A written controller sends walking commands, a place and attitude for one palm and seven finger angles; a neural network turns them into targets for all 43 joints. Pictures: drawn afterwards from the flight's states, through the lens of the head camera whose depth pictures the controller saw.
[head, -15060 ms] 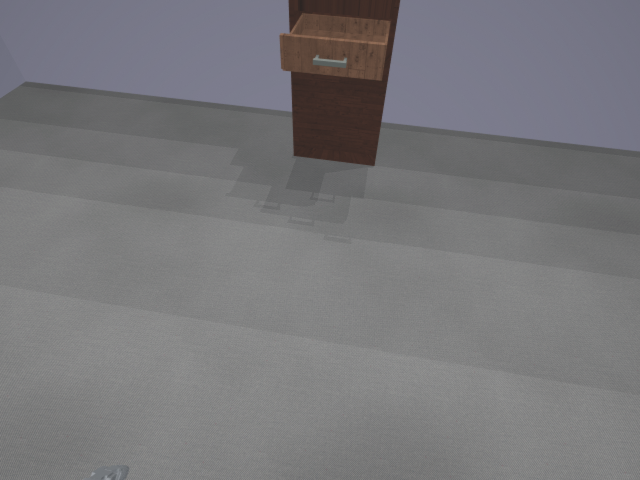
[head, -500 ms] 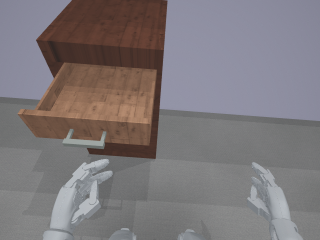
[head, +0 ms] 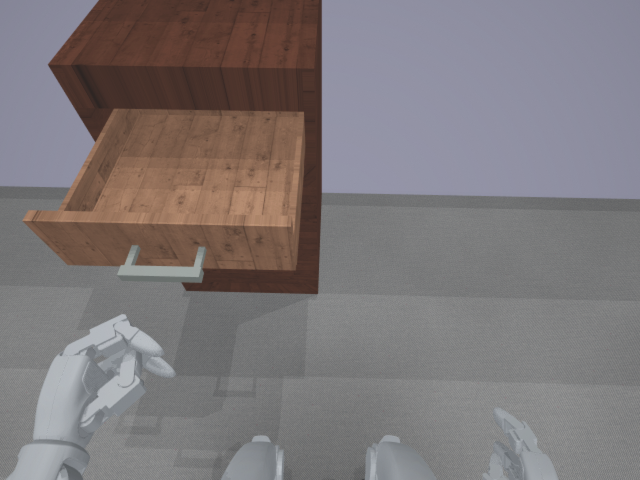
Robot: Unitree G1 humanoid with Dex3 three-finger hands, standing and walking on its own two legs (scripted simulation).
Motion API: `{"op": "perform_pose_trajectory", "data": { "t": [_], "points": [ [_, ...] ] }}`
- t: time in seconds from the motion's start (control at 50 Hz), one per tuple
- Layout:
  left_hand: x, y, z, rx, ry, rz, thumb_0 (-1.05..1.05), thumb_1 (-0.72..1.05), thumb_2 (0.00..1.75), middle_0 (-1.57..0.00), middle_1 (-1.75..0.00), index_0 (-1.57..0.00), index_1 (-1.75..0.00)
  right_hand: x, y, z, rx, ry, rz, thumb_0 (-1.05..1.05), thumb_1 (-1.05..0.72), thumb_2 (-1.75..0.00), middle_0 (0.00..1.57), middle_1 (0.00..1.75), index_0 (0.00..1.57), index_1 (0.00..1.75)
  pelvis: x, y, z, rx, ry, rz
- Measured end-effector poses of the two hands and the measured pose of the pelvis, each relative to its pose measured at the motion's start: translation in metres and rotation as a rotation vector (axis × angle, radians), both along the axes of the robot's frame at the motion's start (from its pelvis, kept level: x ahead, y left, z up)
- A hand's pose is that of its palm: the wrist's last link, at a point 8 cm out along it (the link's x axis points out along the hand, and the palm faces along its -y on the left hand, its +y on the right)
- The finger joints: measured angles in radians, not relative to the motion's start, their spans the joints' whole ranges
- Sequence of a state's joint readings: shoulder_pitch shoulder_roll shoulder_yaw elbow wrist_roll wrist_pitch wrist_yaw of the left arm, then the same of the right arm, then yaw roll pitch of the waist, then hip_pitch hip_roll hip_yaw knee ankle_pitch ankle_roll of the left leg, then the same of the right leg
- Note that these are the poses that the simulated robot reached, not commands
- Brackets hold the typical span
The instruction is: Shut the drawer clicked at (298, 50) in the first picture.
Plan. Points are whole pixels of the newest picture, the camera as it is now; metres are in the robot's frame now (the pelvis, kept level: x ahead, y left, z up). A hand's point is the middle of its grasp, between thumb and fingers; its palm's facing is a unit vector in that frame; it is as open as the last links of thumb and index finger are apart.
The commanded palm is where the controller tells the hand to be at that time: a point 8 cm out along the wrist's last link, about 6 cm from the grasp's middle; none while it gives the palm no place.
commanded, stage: raise the hand and make a fist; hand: left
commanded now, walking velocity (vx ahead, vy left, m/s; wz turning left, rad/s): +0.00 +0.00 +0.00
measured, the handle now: (164, 263) +0.42 +0.26 -0.04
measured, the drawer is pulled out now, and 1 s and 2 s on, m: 0.26 0.26 0.26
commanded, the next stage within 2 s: bring the fist close to the handle in 0.98 s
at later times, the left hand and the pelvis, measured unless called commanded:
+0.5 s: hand (128, 378) +0.22 +0.21 +0.06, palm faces +0.00 -1.00 -0.05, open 3.2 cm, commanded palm +0.20 +0.27 +0.06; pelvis +0.02 +0.03 +0.01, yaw +1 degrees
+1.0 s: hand (121, 370) +0.23 +0.22 +0.06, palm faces +0.02 -1.00 -0.08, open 3.3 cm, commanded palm +0.20 +0.28 +0.07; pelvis +0.02 +0.02 +0.01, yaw +0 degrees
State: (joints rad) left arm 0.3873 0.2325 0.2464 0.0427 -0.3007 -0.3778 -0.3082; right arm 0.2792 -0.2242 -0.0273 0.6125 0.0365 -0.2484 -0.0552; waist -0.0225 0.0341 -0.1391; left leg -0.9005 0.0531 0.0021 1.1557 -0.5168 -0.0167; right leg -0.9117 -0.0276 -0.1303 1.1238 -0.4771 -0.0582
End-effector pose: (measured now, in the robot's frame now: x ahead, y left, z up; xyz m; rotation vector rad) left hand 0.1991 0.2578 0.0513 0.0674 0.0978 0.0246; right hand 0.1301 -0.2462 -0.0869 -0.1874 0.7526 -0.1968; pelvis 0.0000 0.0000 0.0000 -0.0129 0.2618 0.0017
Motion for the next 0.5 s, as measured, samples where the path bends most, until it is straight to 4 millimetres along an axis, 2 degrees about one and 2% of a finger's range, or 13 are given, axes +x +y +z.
{"op": "perform_pose_trajectory", "data": {
  "t": [0.08,0.16,0.36,0.5],
  "points": [
    [-0.004,0.002,-0.001,-0.003,-0.007,-0.012,0.02,0.90,0.90,-1.03,-1.20,-1.03,-1.20,0.003,-0.008,0.011,-0.051,-0.018,-0.001,0.01,-0.90,-0.90,0.20,0.30,0.20,0.30,0.002,0.007,0.002,-0.004,0.000,0.000],
    [-0.007,0.000,-0.002,-0.017,-0.018,-0.027,0.02,0.90,0.90,-1.11,-1.29,-1.11,-1.28,0.019,-0.004,0.023,-0.077,-0.064,0.018,0.01,-0.90,-0.90,0.20,0.30,0.20,0.30,0.004,0.014,0.003,-0.009,-0.003,0.001],
    [-0.003,0.003,0.009,-0.019,-0.048,-0.017,0.02,0.90,0.90,-1.31,-1.50,-1.31,-1.49,0.071,0.043,0.040,-0.023,-0.171,0.136,0.01,-0.90,-0.90,0.20,0.30,0.20,0.30,0.011,0.025,0.005,-0.024,-0.013,0.012],
    [0.003,0.007,0.011,-0.014,-0.030,-0.019,0.02,0.90,0.90,-1.38,-1.58,-1.38,-1.57,0.082,0.066,0.040,0.015,-0.162,0.182,0.01,-0.90,-0.90,0.20,0.30,0.21,0.30,0.015,0.028,0.007,-0.030,-0.013,0.017]
  ]
}}
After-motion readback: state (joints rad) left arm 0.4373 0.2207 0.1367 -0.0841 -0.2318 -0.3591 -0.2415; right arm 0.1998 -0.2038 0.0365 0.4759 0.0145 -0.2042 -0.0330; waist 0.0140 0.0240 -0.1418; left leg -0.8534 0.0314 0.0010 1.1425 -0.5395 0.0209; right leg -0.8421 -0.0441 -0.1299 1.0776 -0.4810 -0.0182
